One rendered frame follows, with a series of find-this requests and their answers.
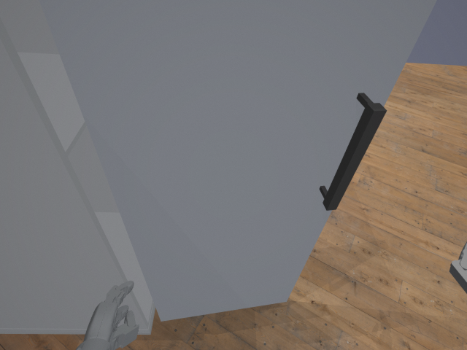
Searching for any robot left hand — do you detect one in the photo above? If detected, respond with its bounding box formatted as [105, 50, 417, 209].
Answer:
[83, 281, 139, 350]

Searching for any handle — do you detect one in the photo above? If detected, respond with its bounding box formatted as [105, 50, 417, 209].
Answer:
[320, 93, 387, 211]

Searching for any robot right hand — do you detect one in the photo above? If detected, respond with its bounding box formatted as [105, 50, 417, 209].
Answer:
[449, 242, 467, 294]

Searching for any fridge door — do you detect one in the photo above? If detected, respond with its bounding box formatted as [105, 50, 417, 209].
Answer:
[39, 0, 437, 322]

